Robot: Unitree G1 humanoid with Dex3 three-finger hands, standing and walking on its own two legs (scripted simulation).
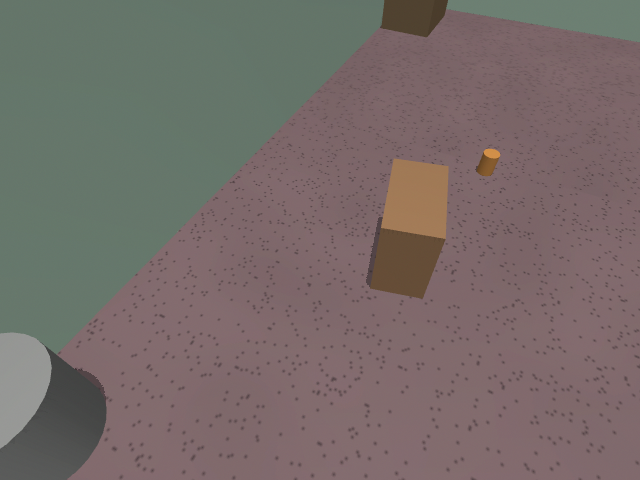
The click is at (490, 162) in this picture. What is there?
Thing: mug
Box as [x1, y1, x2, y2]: [477, 149, 499, 175]
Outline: 496,150 484,150 477,168 477,171 480,174 491,174 499,156 499,153
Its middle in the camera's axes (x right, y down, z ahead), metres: +0.84 -0.42 +1.90
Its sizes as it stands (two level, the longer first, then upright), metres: 0.110 0.076 0.109
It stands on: the floor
